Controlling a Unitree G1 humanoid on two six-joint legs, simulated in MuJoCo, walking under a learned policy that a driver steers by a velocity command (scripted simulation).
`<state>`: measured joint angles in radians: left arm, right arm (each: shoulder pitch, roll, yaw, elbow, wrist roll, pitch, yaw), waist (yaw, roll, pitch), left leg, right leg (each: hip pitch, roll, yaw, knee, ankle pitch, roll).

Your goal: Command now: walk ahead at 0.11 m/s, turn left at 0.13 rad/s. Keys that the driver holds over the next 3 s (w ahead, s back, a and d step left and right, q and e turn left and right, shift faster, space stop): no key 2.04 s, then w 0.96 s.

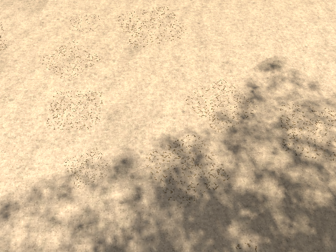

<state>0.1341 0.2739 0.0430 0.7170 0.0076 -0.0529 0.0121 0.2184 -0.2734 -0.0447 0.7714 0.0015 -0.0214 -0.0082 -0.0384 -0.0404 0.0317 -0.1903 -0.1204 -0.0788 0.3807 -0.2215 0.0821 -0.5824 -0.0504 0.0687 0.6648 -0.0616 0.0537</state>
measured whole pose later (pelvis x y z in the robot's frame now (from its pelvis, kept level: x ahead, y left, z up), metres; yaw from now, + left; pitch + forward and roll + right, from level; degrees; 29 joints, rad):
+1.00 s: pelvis +0.06 -0.04 -0.01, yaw +0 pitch -2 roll +0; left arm 0.12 0.22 0.05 0.98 0.00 0.01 0.03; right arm 0.30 -0.20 -0.03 1.00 -0.01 -0.01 -0.03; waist 0.00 -0.01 0.04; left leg -0.09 -0.03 -0.05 0.51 -0.38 0.01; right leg -0.32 0.03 0.01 0.52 -0.17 -0.03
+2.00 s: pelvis +0.06 -0.04 -0.01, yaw -1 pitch -1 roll +0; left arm 0.13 0.20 0.04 1.10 -0.01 0.01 0.04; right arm 0.38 -0.16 -0.01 1.07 0.00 -0.03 -0.04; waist 0.00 -0.01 0.04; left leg -0.09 -0.02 -0.03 0.49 -0.38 0.01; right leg -0.33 0.03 0.03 0.51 -0.16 -0.02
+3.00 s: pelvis +0.46 +0.00 -0.01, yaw +0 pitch +1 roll +1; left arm 0.27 0.27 0.04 0.98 -0.03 -0.10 0.00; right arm 0.21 -0.24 -0.05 0.91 0.00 -0.11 0.04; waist -0.01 -0.03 0.04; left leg -0.30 -0.05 0.08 0.42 -0.13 0.07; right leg -0.46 -0.07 0.03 1.21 -0.32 -0.06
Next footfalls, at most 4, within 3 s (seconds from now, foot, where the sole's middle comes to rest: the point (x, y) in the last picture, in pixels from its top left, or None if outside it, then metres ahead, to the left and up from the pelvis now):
0.08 right None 0.17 -0.14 -0.78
2.84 left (145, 226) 0.56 0.08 -0.78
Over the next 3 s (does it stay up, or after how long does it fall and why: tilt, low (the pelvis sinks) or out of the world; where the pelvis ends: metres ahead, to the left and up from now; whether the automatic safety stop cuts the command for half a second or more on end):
stays up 0.46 0.00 -0.01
